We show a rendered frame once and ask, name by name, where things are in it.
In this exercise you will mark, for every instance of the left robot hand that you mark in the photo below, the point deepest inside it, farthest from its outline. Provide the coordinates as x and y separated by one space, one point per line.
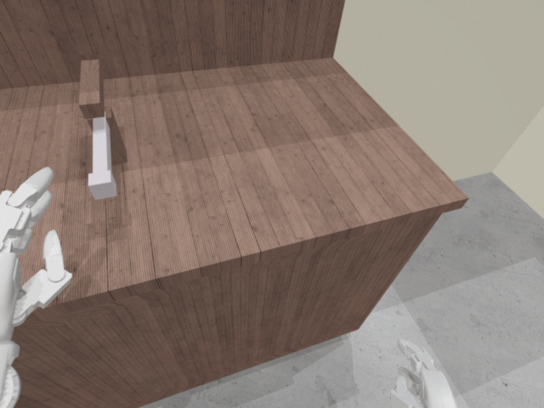
19 212

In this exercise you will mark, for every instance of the counter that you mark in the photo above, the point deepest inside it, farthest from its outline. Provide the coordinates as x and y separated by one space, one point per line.
265 201

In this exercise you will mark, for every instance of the tap lever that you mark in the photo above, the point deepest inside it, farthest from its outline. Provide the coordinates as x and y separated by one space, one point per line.
101 181

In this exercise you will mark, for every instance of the right robot hand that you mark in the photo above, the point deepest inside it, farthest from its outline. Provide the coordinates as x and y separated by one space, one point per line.
429 390

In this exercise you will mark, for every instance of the left robot forearm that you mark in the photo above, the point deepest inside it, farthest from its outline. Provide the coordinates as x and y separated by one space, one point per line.
10 384

